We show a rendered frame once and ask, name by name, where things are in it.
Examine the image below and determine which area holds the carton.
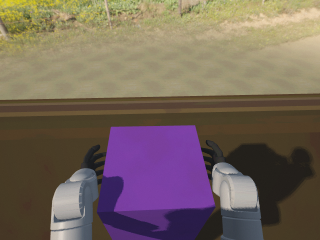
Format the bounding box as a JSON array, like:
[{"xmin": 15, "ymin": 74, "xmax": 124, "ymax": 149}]
[{"xmin": 97, "ymin": 125, "xmax": 216, "ymax": 240}]

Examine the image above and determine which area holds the robot left forearm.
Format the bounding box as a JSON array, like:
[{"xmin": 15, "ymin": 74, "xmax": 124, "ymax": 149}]
[{"xmin": 50, "ymin": 168, "xmax": 99, "ymax": 240}]

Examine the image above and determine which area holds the robot left hand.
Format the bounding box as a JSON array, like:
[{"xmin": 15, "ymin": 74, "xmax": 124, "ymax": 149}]
[{"xmin": 80, "ymin": 144, "xmax": 107, "ymax": 185}]

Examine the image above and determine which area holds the robot right forearm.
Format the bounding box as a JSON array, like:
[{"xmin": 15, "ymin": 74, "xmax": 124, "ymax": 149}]
[{"xmin": 211, "ymin": 162, "xmax": 264, "ymax": 240}]

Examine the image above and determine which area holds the robot right hand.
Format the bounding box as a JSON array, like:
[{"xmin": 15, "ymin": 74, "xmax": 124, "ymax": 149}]
[{"xmin": 201, "ymin": 140, "xmax": 226, "ymax": 180}]

